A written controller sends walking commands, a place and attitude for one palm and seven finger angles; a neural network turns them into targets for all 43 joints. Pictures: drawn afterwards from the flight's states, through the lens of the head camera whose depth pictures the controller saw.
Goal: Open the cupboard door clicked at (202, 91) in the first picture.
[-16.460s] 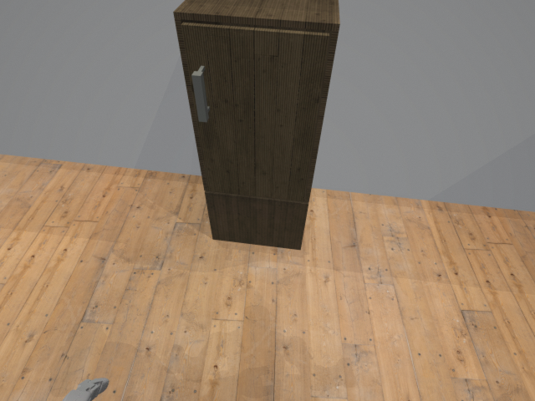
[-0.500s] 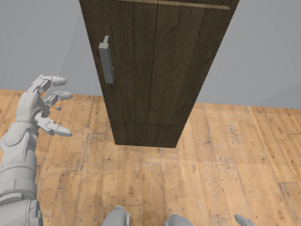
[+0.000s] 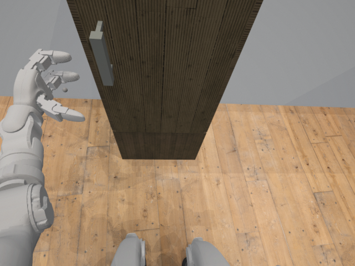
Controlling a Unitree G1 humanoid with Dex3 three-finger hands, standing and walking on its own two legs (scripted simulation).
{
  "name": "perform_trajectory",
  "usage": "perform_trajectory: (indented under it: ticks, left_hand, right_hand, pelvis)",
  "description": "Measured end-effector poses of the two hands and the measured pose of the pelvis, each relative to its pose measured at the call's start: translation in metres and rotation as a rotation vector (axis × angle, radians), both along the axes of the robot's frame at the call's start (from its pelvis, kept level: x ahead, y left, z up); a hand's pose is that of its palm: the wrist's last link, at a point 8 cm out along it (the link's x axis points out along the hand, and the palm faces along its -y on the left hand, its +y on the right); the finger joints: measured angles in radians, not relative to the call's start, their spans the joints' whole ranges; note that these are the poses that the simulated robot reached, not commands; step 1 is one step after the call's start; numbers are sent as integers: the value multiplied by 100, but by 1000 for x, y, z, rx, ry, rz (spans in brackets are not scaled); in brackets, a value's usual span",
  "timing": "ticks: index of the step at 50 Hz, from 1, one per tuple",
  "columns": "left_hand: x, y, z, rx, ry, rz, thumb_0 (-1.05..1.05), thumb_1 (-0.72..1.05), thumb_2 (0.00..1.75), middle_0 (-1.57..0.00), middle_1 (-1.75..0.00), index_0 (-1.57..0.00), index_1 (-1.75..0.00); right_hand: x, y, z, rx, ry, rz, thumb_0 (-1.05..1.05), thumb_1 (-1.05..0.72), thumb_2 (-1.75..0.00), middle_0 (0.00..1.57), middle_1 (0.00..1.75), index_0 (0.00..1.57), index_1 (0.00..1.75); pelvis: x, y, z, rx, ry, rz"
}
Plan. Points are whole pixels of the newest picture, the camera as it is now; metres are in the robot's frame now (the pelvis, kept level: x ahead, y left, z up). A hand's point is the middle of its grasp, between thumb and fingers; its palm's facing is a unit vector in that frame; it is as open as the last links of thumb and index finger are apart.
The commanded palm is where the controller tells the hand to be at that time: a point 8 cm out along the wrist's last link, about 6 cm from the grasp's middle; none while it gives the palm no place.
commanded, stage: move the hooked fingers beside the handle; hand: left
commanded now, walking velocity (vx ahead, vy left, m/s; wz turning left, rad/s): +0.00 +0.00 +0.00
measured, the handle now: (104, 55) +0.58 +0.15 +0.08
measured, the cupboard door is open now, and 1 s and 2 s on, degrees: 0 0 0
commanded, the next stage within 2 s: slide the fingers in behind the handle in 1.36 s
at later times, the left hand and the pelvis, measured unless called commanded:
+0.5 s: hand (74, 64) +0.55 +0.21 +0.08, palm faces -0.03 -1.00 +0.01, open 14.0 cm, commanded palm +0.52 +0.26 +0.08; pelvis +0.01 +0.01 -0.01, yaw -2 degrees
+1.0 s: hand (75, 74) +0.53 +0.21 +0.08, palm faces -0.05 -1.00 +0.01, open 14.0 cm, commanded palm +0.52 +0.25 +0.08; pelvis +0.00 +0.02 -0.01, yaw -1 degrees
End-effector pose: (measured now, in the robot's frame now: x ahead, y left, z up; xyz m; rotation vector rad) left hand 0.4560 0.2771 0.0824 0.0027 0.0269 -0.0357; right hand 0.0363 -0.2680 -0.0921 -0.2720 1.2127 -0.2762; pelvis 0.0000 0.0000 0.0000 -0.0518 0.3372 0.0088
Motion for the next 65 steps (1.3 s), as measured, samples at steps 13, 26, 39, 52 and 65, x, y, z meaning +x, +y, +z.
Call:
perform_trajectory:
  ticks: [13,26,39,52,65]
  left_hand:
    - [46,1,5,-3,-1,0,-1,-50,30,-30,-120,-30,-120]
    - [71,-7,1,-13,-3,11,-1,-50,30,-30,-120,-30,-120]
    - [48,12,3,-9,-24,15,-1,-50,30,-30,-120,-30,-120]
    - [53,-14,-7,-10,-8,-4,-1,-50,30,-30,-120,-30,-120]
    - [58,-13,5,18,4,27,-1,-50,30,-30,-120,-30,-120]
  right_hand:
    - [-49,2,-1,-12,151,-75,1,-90,-90,20,30,20,30]
    - [-66,16,2,0,209,-105,1,-90,-90,20,30,20,30]
    - [-47,24,4,17,189,-74,1,-90,-90,20,30,20,30]
    - [-30,17,0,-11,125,-27,0,-90,-90,20,30,20,30]
    - [-64,23,-7,45,197,-88,1,-90,-90,20,30,20,30]
  pelvis:
    - [3,2,-6,-14,58,-14]
    - [6,9,-8,-22,90,-28]
    - [10,15,-3,-31,62,-14]
    - [1,17,-9,-33,67,-3]
    - [1,8,-9,-21,69,-20]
